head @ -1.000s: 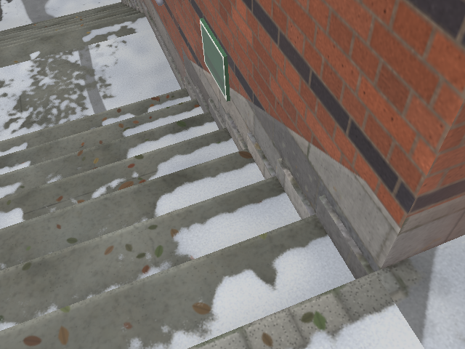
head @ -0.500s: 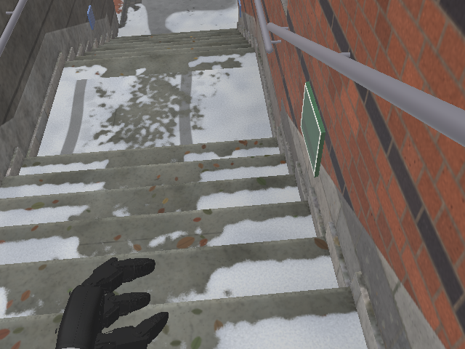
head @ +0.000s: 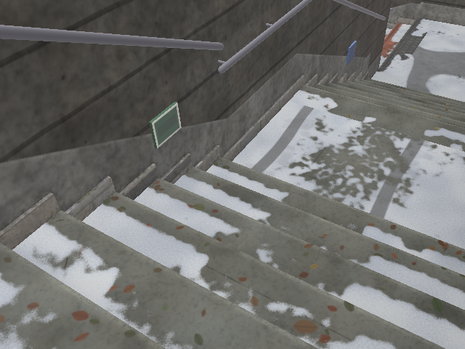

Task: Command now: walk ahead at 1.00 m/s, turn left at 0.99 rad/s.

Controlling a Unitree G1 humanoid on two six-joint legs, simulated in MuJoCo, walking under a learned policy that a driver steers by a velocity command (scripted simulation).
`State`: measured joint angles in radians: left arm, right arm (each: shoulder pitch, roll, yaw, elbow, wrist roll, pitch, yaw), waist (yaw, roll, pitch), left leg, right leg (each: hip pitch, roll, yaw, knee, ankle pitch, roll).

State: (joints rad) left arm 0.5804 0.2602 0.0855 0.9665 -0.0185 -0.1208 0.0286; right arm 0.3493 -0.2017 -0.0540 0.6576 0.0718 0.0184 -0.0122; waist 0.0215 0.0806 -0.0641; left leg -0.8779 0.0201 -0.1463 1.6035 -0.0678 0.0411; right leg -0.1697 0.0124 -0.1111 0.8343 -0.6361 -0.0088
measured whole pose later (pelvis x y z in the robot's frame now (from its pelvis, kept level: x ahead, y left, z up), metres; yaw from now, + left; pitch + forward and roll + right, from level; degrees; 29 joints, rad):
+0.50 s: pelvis +0.38 +0.01 -0.16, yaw +11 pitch +2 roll +2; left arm 0.30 0.21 0.06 0.85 -0.04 -0.04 0.03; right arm 0.30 -0.17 -0.05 0.79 -0.04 -0.04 0.04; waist 0.07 0.00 0.01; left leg -0.42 0.01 0.14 0.91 -0.52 0.04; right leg -0.72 -0.08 0.17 1.25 -0.21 0.00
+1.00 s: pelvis +0.77 -0.05 -0.33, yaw -17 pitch +1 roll +0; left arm 0.46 0.15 0.06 0.81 -0.06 0.00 0.08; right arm -0.08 -0.17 -0.02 0.57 0.01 -0.13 0.02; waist 0.09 0.02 -0.01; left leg -0.64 -0.04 -0.17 0.72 0.20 -0.02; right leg -0.19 0.21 0.25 0.90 -0.67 -0.10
